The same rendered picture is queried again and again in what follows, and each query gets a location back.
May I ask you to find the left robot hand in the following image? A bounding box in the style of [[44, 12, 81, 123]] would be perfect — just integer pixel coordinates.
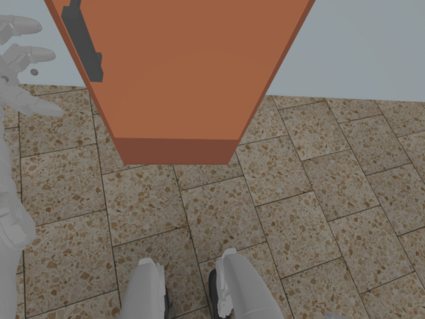
[[0, 15, 64, 117]]

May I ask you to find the handle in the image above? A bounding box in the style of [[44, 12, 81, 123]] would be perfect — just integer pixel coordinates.
[[61, 0, 104, 82]]

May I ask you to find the right robot foot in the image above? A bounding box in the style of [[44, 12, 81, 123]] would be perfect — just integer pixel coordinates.
[[209, 269, 231, 319]]

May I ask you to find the right robot thigh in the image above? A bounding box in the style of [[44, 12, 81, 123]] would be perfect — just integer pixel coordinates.
[[215, 253, 284, 319]]

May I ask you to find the left robot forearm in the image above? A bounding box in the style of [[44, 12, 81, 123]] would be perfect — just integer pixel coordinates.
[[0, 106, 17, 196]]

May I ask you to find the left robot upper arm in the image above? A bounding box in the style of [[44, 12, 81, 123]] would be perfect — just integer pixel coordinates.
[[0, 191, 36, 319]]

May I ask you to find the cupboard door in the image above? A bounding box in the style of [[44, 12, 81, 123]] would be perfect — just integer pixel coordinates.
[[52, 0, 309, 140]]

